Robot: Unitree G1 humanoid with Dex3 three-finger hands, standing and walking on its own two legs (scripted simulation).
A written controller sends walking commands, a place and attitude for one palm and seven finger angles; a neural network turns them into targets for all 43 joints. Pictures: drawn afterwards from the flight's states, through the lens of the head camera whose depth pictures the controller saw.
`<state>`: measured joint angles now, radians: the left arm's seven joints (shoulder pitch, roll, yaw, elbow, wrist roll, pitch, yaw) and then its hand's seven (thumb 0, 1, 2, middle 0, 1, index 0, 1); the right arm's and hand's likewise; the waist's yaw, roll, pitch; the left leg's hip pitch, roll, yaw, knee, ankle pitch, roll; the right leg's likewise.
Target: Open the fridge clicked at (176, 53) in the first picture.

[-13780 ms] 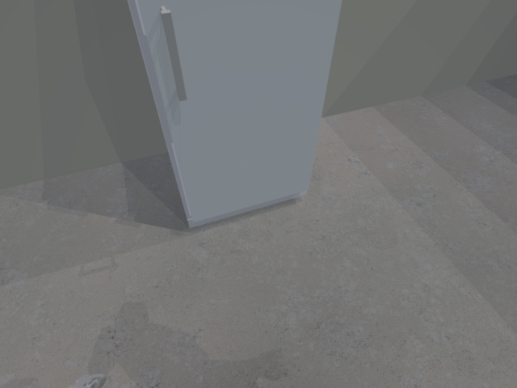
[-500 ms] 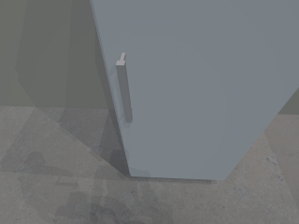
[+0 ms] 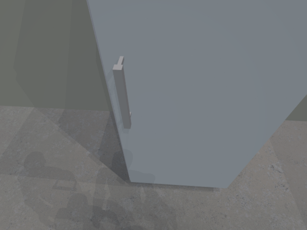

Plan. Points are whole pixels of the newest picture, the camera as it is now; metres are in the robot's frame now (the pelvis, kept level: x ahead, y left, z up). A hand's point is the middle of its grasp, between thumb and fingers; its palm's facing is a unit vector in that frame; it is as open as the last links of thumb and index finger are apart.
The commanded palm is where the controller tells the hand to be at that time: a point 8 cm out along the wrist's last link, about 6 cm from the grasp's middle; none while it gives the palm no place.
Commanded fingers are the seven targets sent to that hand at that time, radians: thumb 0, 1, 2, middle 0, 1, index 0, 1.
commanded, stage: look again from close up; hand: left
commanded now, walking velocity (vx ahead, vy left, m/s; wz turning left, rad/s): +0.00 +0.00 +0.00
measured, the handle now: (124, 96) +0.46 +0.12 +0.09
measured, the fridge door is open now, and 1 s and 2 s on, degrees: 0 0 0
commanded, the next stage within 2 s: raise the hand to about handle height in 0.78 s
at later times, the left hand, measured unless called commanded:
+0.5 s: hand out of the picture -0.01 +0.15 -0.17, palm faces +0.02 -0.98 -0.19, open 7.4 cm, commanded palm none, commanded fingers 0.00 0.90 0.90 -0.20 -0.30 -0.20 -0.30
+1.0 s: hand out of the picture +0.10 +0.19 -0.09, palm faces +0.24 -0.94 -0.23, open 7.3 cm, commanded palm +0.09 +0.21 -0.06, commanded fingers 0.00 0.74 0.83 -0.21 -0.41 -0.21 -0.41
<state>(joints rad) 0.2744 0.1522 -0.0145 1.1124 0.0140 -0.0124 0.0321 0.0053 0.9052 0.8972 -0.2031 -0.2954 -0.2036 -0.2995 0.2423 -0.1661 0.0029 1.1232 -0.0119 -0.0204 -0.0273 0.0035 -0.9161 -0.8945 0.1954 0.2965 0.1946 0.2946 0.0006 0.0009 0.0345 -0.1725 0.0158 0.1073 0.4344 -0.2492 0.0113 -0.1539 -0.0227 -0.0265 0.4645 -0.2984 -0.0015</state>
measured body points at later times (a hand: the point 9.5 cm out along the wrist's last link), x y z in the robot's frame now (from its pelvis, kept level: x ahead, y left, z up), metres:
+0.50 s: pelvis +0.00 -0.02 +0.00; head +0.01 -0.02 +0.45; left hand -0.01 +0.21 -0.16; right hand +0.00 -0.24 -0.16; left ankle -0.01 +0.11 -0.74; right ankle -0.03 -0.12 -0.74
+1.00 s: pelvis -0.01 -0.02 +0.00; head +0.00 -0.03 +0.45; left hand +0.08 +0.24 -0.08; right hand +0.04 -0.25 -0.15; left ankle -0.01 +0.11 -0.74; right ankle -0.03 -0.12 -0.74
